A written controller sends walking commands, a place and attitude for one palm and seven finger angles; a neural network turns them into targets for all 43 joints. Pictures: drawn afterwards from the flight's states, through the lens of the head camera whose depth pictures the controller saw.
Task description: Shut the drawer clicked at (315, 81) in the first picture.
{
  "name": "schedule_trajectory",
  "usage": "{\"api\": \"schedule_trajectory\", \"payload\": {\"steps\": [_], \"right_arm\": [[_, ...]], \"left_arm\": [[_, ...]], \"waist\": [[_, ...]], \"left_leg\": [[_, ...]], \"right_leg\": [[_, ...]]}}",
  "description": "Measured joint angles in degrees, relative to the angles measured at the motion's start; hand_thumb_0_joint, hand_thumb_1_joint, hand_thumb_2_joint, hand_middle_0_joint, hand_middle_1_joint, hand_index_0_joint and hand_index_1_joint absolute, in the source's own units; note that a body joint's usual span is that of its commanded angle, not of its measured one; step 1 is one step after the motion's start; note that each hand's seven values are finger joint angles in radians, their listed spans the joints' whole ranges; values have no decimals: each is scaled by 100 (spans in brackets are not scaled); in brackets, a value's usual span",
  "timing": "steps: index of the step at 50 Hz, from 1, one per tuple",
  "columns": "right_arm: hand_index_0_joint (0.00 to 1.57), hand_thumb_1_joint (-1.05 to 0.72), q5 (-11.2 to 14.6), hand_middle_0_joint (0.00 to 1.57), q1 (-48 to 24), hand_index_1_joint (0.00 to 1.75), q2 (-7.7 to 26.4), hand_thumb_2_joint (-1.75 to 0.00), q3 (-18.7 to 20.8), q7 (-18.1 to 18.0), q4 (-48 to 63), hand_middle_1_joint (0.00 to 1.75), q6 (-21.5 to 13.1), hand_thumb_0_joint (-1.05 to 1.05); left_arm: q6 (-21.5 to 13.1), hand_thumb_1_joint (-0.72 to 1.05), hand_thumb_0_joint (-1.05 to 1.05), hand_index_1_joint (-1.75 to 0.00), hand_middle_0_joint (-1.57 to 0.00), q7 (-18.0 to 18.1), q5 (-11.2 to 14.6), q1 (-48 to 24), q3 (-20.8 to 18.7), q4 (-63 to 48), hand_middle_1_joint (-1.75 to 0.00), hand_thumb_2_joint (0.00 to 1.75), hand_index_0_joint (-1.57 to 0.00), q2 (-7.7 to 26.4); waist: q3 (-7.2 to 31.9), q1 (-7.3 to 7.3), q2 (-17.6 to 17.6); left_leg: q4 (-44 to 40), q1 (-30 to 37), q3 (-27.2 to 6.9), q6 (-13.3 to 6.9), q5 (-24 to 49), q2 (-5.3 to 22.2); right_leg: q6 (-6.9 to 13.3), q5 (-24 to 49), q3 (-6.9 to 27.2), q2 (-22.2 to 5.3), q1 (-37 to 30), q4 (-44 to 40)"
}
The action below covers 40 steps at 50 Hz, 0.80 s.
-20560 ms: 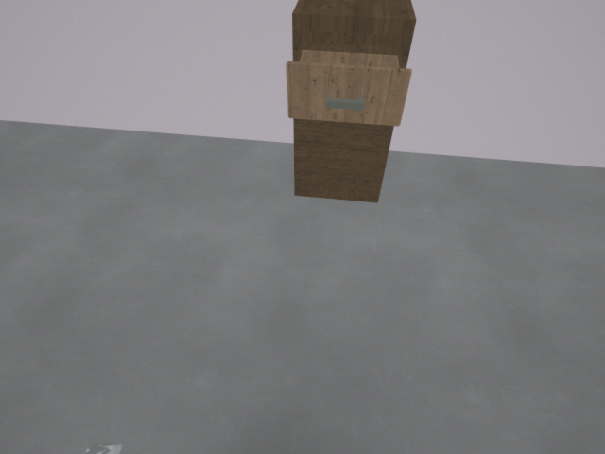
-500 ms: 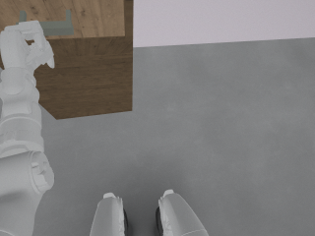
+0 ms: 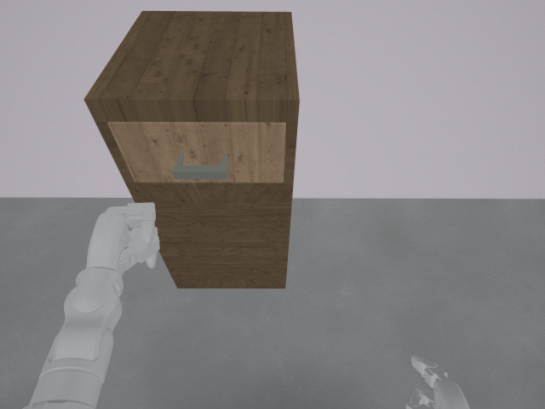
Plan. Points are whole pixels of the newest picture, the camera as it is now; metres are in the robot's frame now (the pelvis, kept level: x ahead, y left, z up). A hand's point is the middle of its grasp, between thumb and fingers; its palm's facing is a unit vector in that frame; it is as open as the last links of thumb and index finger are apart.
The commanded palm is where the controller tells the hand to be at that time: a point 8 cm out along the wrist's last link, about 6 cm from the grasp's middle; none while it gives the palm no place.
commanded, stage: draw the hand back to the body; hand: left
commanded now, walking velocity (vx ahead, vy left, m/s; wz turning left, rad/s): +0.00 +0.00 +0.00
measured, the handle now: (201, 165) +0.62 +0.18 -0.04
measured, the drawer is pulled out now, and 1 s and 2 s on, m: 0.00 0.00 0.00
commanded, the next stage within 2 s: step back with the hand held close in 0.76 s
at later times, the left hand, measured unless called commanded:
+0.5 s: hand (46, 303) +0.20 +0.22 +0.18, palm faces +0.36 -0.86 -0.36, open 3.2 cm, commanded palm +0.15 +0.27 +0.20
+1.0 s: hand (14, 310) +0.18 +0.23 +0.20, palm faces +0.39 -0.81 -0.44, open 3.2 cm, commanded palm +0.12 +0.27 +0.21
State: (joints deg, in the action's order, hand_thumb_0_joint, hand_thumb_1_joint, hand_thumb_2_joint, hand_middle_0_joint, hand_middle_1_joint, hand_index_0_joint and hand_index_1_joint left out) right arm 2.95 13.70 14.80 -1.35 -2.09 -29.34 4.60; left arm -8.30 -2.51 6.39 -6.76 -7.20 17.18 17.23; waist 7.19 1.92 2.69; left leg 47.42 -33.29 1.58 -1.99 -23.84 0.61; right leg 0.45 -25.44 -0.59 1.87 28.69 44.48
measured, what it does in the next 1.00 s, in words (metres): stands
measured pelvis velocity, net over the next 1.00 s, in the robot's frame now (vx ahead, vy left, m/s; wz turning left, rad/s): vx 0.00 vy -0.02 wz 0.02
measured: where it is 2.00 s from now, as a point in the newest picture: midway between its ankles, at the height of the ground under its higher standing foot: outside the picture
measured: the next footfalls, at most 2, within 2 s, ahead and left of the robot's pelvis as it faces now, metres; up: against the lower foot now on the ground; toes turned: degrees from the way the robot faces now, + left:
none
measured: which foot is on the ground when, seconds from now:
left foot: down 0.00-1.00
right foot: down 0.00-1.00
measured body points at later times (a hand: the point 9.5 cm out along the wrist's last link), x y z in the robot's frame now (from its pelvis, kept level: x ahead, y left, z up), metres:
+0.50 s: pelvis +0.00 -0.01 +0.04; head -0.02 -0.04 +0.48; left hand +0.17 +0.27 +0.20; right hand +0.20 -0.22 -0.04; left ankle +0.00 +0.09 -0.70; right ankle -0.04 -0.12 -0.70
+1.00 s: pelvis +0.00 -0.02 +0.04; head -0.01 -0.04 +0.49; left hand +0.16 +0.27 +0.23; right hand +0.19 -0.24 -0.05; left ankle +0.00 +0.09 -0.70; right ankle -0.04 -0.12 -0.70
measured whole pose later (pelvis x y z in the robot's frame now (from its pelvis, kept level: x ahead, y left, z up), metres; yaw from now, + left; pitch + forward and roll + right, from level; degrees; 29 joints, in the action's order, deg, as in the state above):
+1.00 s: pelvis +0.00 -0.02 +0.04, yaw +1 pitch -2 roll -1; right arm -0.4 10.9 13.6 -1.7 -4.4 -34.2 -2.4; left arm -7.9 5.4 3.4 31.0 -18.7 -26.7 20.4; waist 0.2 -1.6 4.4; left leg 25.9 -9.5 0.5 -0.7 -14.1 0.8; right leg 1.5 -14.7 -1.2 2.5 3.6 20.6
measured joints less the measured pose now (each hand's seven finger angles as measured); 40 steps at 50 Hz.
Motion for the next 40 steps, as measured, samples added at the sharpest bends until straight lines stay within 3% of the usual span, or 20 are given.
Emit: {"api": "schedule_trajectory", "payload": {"steps": [5,12,18,31,40], "right_arm": [[20,-91,13,20,-193,29,-125,-89,-155,-230,-15,30,50,1],[21,-91,-33,20,-362,30,-153,-89,-290,-314,-143,30,-158,1],[21,-91,-132,20,-387,30,-150,-89,-293,-279,-264,30,-344,1],[21,-91,-247,20,-272,30,-82,-89,-115,-243,-461,30,-724,1],[21,-91,-281,20,-270,30,-112,-89,-82,-320,-570,30,-817,1]], "left_arm": [[408,90,1,-160,-140,494,-163,538,84,-669,-160,90,-140,60],[654,90,1,-160,-140,741,-181,1191,-3,-1626,-160,90,-140,92],[661,90,1,-160,-140,720,-155,2201,-123,-2730,-160,90,-140,91],[452,89,1,-160,-140,775,-152,3796,-917,-4501,-160,90,-140,329],[415,89,1,-160,-140,782,-208,3642,-829,-4148,-160,90,-141,107]], "waist": [[-215,-153,4],[-500,-327,66],[-578,-404,103],[-630,-598,214],[-795,-613,212]], "left_leg": [[-658,773,17,6,307,-66],[-1409,1636,-30,34,650,-108],[-1894,2184,-23,56,832,-112],[-2186,2610,-84,121,930,-39],[-2215,2646,-135,136,989,-32]], "right_leg": [[9,258,22,-58,-734,-570],[30,586,-16,-86,-1608,-1317],[46,766,0,-84,-2143,-1792],[105,946,-49,-2,-2658,-2259],[125,982,-100,10,-2706,-2282]]}}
